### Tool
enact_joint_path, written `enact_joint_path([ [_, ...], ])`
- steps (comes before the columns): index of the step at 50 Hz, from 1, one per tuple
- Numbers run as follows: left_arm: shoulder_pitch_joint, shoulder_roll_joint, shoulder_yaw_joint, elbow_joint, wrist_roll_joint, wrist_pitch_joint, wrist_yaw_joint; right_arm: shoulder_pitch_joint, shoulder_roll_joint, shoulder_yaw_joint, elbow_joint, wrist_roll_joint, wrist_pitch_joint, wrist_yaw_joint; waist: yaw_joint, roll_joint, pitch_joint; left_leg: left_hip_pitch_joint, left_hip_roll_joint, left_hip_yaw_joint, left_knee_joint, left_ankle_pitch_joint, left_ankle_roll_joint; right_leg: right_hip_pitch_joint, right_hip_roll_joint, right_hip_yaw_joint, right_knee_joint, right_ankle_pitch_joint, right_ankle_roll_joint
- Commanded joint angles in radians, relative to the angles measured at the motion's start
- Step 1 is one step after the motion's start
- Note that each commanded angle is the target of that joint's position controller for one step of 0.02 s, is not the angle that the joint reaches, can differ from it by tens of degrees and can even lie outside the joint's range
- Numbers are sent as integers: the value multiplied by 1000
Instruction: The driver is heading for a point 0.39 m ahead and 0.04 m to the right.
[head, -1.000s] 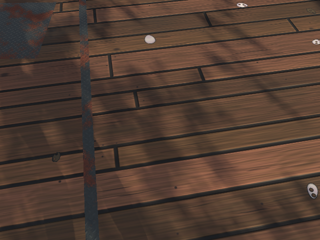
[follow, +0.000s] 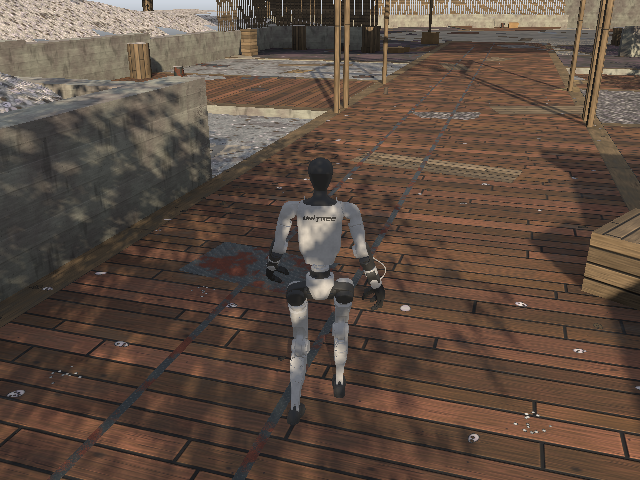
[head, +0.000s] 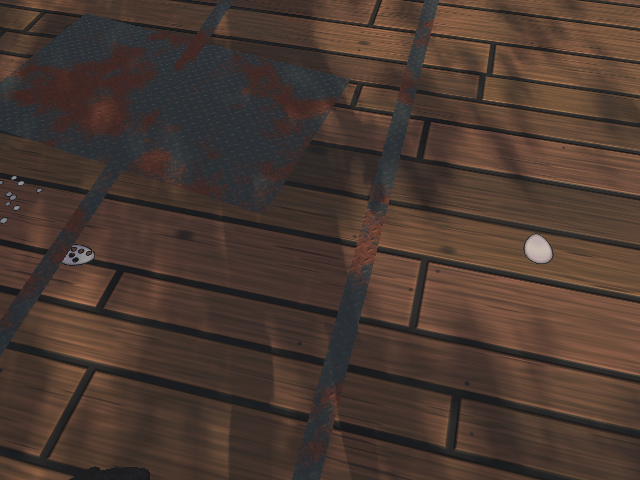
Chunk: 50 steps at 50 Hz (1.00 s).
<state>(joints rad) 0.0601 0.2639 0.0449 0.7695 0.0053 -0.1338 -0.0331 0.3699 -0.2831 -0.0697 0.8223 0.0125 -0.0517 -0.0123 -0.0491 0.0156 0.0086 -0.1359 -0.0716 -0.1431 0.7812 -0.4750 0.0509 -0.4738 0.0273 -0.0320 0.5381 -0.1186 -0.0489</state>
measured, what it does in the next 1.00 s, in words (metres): walks ahead: left foot, then right foot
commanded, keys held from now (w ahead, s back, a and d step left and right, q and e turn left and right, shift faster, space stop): w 0.28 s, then no key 0.72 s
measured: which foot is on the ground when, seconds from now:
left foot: up 0.00-0.44, down 0.46-1.00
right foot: down 0.00-0.46, up 0.48-0.74, down 0.76-1.00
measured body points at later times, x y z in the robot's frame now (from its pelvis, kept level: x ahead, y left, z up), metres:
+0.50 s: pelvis +0.26 +0.02 +0.00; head +0.30 +0.03 +0.45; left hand +0.26 +0.30 -0.14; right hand +0.50 -0.20 -0.08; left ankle +0.39 +0.12 -0.73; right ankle +0.11 -0.11 -0.69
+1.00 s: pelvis +0.35 +0.01 +0.01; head +0.36 +0.01 +0.46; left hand +0.42 +0.27 -0.12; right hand +0.44 -0.24 -0.12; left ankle +0.39 +0.13 -0.72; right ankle +0.34 -0.12 -0.72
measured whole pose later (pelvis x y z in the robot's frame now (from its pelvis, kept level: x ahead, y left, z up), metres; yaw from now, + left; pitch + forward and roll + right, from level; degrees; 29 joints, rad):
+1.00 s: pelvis +0.35 +0.01 +0.01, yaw +0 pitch +0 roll +1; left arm 0.23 0.22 0.03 0.94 0.01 -0.02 0.03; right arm 0.19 -0.22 -0.04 0.92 -0.01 -0.01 -0.02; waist 0.00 0.00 0.01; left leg -0.29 -0.01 0.03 0.51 -0.21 0.01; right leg -0.24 -0.04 0.01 0.55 -0.31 0.03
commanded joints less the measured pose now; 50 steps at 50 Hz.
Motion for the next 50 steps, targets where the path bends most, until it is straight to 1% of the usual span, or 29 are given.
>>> enact_joint_path([
  [1,319,159,53,31,-27,10,3,9,-129,-12,-95,26,-38,7,152,-178,-206,-651,45,-40,555,-42,-7,744,-392,688,-246,-345,-238],
  [2,242,135,42,11,-18,20,7,-73,-131,-9,-117,20,-41,8,132,-89,-109,-645,100,12,526,48,-2,593,-355,559,-268,-306,-202],
  [3,192,114,33,5,-7,24,6,-118,-120,-11,-129,3,-42,8,106,-50,-31,-620,135,36,456,109,-4,455,-314,472,-303,-213,-194],
  [4,168,96,24,1,3,21,5,-110,-111,-16,-128,-6,-38,7,74,-69,-14,-565,168,37,398,153,-5,379,-282,411,-326,-127,-182],
  [5,160,92,22,4,5,19,4,-85,-92,-13,-122,-5,-32,7,56,-91,-15,-521,180,45,367,174,-10,336,-257,366,-348,-69,-180],
  [7,176,111,27,19,-4,13,6,-72,-62,-6,-120,-5,-24,5,45,-103,-17,-511,193,69,303,202,-27,305,-242,289,-378,46,-194],
  [9,198,142,35,33,-8,13,14,-131,-53,-1,-144,-12,-24,1,54,-84,-6,-550,204,83,203,283,-49,311,-241,235,-398,150,-201],
  [13,252,157,38,56,-21,29,25,-259,-22,13,-173,-9,-34,11,97,-75,7,-511,179,118,-63,504,-58,331,-191,125,-399,215,-156],
  [16,309,161,34,83,-23,44,29,-348,-15,17,-199,-5,-44,25,132,-76,32,-462,135,147,-195,583,-54,366,-193,100,-358,306,-139],
  [19,332,162,32,102,-20,68,36,-376,-29,11,-217,-9,-56,45,125,-99,8,-425,99,144,-270,549,-24,456,-218,109,-251,436,-109],
  [21,288,182,36,96,-22,76,42,-282,-68,-4,-192,-19,-60,48,57,-117,-47,-293,71,147,-327,539,10,480,-212,113,-137,537,-73],
  [22,275,175,33,90,-22,77,43,-179,-100,-18,-157,-29,-62,43,6,-97,-107,-140,65,160,-375,646,37,457,-169,91,-17,571,-44],
  [23,281,136,18,67,-1,70,44,-67,-167,-32,-136,-46,-63,33,-27,-19,-230,119,199,51,-291,1043,90,319,-113,57,187,364,0],
  [24,425,33,-17,77,17,59,36,-25,-194,-26,-138,-71,-49,24,20,224,-384,455,476,-244,-217,1447,275,18,8,43,547,-361,71],
  [25,502,72,-15,116,-3,56,25,6,-122,-7,-123,-43,-34,31,11,218,-520,502,523,-348,-226,1417,356,-27,6,176,676,-619,87],
  [26,433,144,6,108,-32,66,23,-48,-110,-8,-120,-21,-20,36,3,151,-421,395,466,-284,-284,1170,329,-93,-38,166,719,-581,98],
  [27,323,147,9,84,-34,79,32,-132,-84,1,-129,-16,-15,33,11,76,-287,256,401,-209,-331,1003,268,-128,-74,129,680,-518,105],
  [28,270,132,11,76,-23,97,43,-198,-57,13,-130,-21,-13,32,34,41,-193,108,362,-151,-376,911,234,-110,-101,120,609,-471,114],
  [29,277,117,12,79,-16,119,51,-254,-46,18,-130,-27,-10,31,75,60,-148,-36,325,-92,-416,840,202,-19,-123,117,511,-439,121],
  [30,300,88,5,87,-12,134,57,-290,-64,11,-126,-39,-4,32,101,91,-125,-148,294,-43,-450,787,185,79,-111,86,413,-402,129],
  [32,321,53,-3,102,-1,144,67,-300,-73,5,-113,-50,-2,27,108,117,-145,-211,272,1,-474,738,187,196,-91,56,283,-324,130],
  [35,309,61,1,114,5,155,68,-313,-69,8,-91,-34,8,17,112,111,-163,-250,264,10,-499,409,162,315,-82,40,118,-107,101],
  [37,272,69,5,106,25,160,65,-302,-41,19,-69,-29,15,15,111,99,-105,-323,215,21,-515,44,90,376,-73,32,20,-45,69],
  [38,245,86,6,88,34,160,67,-272,-22,26,-48,-33,17,15,103,77,-52,-352,188,23,-513,-78,39,367,-107,74,-45,-48,45],
  [39,222,134,13,68,28,159,74,-249,-29,24,-37,-37,19,14,75,16,6,-344,143,49,-468,-98,-3,300,-160,126,-110,-117,18],
  [40,188,166,25,84,14,154,74,-213,-26,20,-32,-29,24,7,31,-123,39,-237,90,117,-430,16,-29,137,-149,128,-144,-345,-4],
  [42,153,83,7,90,18,132,70,-220,-40,15,-17,-29,28,-6,32,-152,51,-113,88,129,-359,155,-31,44,-128,123,-197,-399,24],
  [45,167,75,4,108,7,107,65,-195,-36,12,17,-31,31,-11,39,-100,19,-103,99,122,-348,248,-10,121,-112,100,-150,-227,49],
  [50,196,80,6,139,0,105,68,-200,-31,11,60,-21,26,-7,57,-43,-35,-71,104,127,-321,412,-13,207,-99,79,-94,-31,41],
])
